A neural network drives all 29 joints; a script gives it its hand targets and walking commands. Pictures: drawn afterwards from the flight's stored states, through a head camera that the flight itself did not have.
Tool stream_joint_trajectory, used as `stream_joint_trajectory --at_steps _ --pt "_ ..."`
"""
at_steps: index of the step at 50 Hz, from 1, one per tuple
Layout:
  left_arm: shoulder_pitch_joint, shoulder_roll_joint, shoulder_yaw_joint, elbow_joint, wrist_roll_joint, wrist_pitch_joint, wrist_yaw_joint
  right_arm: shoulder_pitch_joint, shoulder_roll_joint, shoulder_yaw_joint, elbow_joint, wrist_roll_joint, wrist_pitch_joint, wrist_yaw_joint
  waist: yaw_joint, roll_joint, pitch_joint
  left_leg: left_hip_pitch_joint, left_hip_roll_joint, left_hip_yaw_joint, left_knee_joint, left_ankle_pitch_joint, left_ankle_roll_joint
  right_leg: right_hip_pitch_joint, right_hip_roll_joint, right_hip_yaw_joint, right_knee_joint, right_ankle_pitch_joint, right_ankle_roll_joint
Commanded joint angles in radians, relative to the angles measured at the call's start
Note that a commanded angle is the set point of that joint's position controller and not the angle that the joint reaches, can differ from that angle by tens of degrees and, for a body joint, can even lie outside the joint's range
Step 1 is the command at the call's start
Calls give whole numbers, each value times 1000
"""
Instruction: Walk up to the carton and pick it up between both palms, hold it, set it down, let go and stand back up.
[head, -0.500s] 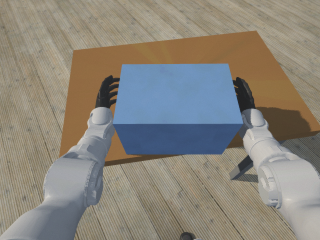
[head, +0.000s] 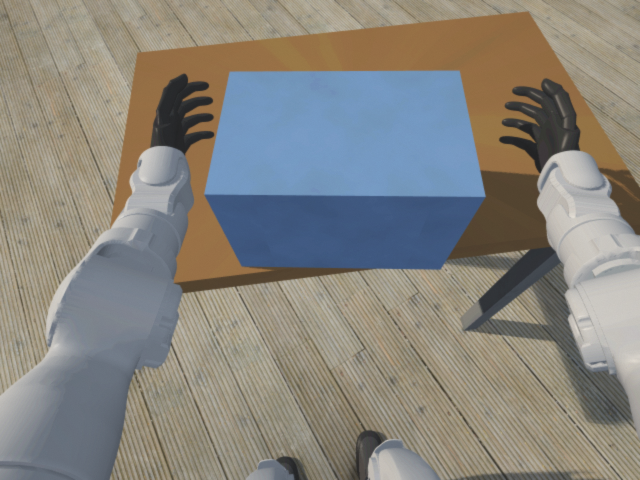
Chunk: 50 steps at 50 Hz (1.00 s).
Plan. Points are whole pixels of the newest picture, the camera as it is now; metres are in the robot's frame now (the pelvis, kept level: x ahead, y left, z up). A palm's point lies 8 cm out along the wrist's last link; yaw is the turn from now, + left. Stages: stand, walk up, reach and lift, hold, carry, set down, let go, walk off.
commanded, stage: set down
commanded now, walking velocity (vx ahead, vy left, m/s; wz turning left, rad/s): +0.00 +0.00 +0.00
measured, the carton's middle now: (341, 176) +0.48 -0.03 +0.04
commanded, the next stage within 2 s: none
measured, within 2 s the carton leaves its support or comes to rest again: neither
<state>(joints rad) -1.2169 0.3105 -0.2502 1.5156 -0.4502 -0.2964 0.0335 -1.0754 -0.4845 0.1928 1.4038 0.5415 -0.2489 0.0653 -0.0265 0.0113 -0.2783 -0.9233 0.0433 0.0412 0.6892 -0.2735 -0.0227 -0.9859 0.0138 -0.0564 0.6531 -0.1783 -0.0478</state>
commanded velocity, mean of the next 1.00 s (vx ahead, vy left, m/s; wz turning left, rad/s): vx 0.00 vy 0.00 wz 0.00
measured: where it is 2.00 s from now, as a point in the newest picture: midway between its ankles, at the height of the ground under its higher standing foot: outside the picture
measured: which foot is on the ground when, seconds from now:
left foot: down 0.00-1.00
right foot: down 0.00-1.00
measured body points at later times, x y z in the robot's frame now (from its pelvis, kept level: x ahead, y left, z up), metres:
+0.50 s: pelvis +0.02 +0.01 +0.03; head +0.09 +0.02 +0.47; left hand +0.52 +0.20 +0.20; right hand +0.48 -0.29 +0.18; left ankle +0.01 +0.14 -0.70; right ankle +0.05 -0.09 -0.70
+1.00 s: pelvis +0.03 +0.01 +0.04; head +0.07 +0.01 +0.49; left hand +0.46 +0.20 +0.15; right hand +0.43 -0.27 +0.13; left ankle +0.01 +0.14 -0.70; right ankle +0.05 -0.08 -0.70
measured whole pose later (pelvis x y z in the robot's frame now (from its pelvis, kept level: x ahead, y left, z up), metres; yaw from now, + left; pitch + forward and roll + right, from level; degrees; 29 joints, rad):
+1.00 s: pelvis +0.03 +0.01 +0.04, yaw +1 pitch +9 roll -1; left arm -0.74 0.31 -0.04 0.79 -0.24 0.15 0.02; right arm -0.69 -0.46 0.00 0.94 0.39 -0.01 0.02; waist -0.04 0.03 -0.08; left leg -0.35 0.03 0.02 0.40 -0.21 -0.02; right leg -0.38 0.02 -0.08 0.33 -0.11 -0.03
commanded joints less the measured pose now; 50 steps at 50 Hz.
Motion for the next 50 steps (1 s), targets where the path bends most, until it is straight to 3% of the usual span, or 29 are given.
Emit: stream_joint_trajectory --at_steps 1,4,6,9,11,13,15,16,17,18,19,20,24,25,30,32,34,36,37,41,42,44,45,48,49,50 --pt "-391 184 21 -98 4 19 -8 -412 -138 -2 -151 -1 27 -12 2 -130 -683 64 -78 9 -86 47 36 716 -21 81 -28 254 106" --pt "-398 217 65 -154 34 34 -7 -419 -136 -13 -234 -4 35 -38 16 -126 -743 34 -85 20 -110 90 39 835 -27 96 -18 386 116" --pt "-386 234 76 -138 48 51 -14 -414 -132 -26 -225 -22 54 -52 1 -144 -719 47 -84 16 -126 81 44 873 -26 100 -33 388 118" --pt "-405 237 73 -218 53 78 -8 -408 -170 -54 -232 -16 69 -70 -13 -62 -720 141 -79 10 -152 124 17 854 -20 86 -67 390 106" --pt "-424 209 53 -210 48 103 -9 -409 -177 -62 -188 -17 87 -74 -38 -16 -666 233 -70 -5 -142 152 1 770 -13 65 -87 363 91" --pt "-429 200 42 -233 35 130 -7 -423 -192 -75 -203 -27 103 -64 -41 -13 -648 310 -64 -5 -154 164 -11 721 2 34 -114 330 87" --pt "-411 193 41 -354 32 165 2 -404 -231 -95 -270 -23 114 -57 -59 10 -707 451 -57 -18 -143 303 -29 682 20 14 -126 438 78" --pt "-410 184 37 -383 46 191 3 -405 -244 -108 -251 -21 123 -51 -64 36 -718 529 -48 -28 -130 390 -44 672 30 6 -131 482 67" --pt "-402 163 39 -313 56 215 -2 -403 -232 -103 -170 -22 140 -40 -68 47 -630 554 -44 -34 -121 392 -49 623 32 -2 -147 450 58" --pt "-416 183 46 -358 57 238 -6 -407 -269 -129 -185 -29 146 -35 -82 58 -626 606 -44 -36 -125 411 -61 605 38 -16 -168 445 53" --pt "-411 184 52 -366 65 261 -10 -407 -267 -128 -179 -25 158 -30 -75 65 -590 619 -48 -35 -128 405 -60 605 37 -11 -181 433 53" --pt "-396 182 56 -365 61 281 -12 -408 -275 -111 -175 -20 171 -27 -72 25 -554 642 -42 -43 -145 398 -53 612 39 -15 -195 431 57" --pt "-346 168 59 -328 70 342 -21 -398 -251 -83 -181 -6 218 -10 -53 -2 -430 611 -44 -48 -198 305 -24 664 32 -2 -233 336 60" --pt "-350 180 67 -356 80 344 -18 -392 -240 -65 -195 -6 229 -5 -34 0 -404 593 -44 -38 -221 285 -15 682 30 6 -240 312 61" --pt "-288 207 149 -408 139 359 -3 -344 -208 -28 -276 12 246 8 34 -20 -407 571 -51 -20 -252 303 8 803 19 32 -243 344 69" --pt "-242 209 182 -484 165 359 0 -282 -203 -19 -321 21 239 3 44 -10 -440 590 -54 -14 -259 351 10 861 23 37 -237 414 70" --pt "-205 205 209 -556 172 364 -3 -256 -209 -34 -356 18 233 -7 38 -40 -446 616 -53 -19 -263 376 6 907 28 34 -238 459 72" --pt "-58 176 264 -623 219 377 -11 -148 -209 -36 -410 2 220 -16 40 -71 -441 659 -57 -11 -267 430 9 971 37 38 -240 532 76" --pt "-51 191 277 -688 231 381 -14 -129 -219 -69 -446 -8 211 -25 25 -43 -456 670 -59 -8 -271 437 1 993 36 39 -244 554 75" --pt "-26 161 270 -807 208 389 -13 -116 -225 -169 -571 -78 200 -47 -25 -47 -406 710 -57 -24 -281 352 -5 910 43 25 -268 441 74" --pt "59 127 263 -844 213 391 -13 -46 -234 -189 -603 -97 193 -49 -44 -42 -415 762 -52 -30 -277 385 -13 914 50 19 -269 464 70" --pt "14 135 237 -859 190 410 -12 -75 -244 -239 -605 -131 206 -53 -72 -29 -359 761 -53 -34 -276 345 -21 872 50 13 -284 406 64" --pt "75 93 225 -876 191 410 -14 -4 -228 -259 -603 -147 202 -51 -94 -12 -341 786 -48 -47 -287 315 -26 858 48 5 -290 362 55" --pt "160 96 238 -880 223 421 -14 66 -211 -255 -616 -161 210 -41 -64 -22 -296 811 -49 -47 -282 339 -24 834 52 10 -303 345 52" --pt "113 123 242 -869 214 416 -17 36 -198 -257 -617 -161 216 -42 -61 -30 -279 754 -55 -42 -286 296 -17 853 44 14 -302 325 59" --pt "246 96 274 -834 246 412 -22 151 -166 -229 -601 -163 215 -39 -39 -60 -224 731 -56 -42 -304 272 -1 913 36 29 -301 328 62"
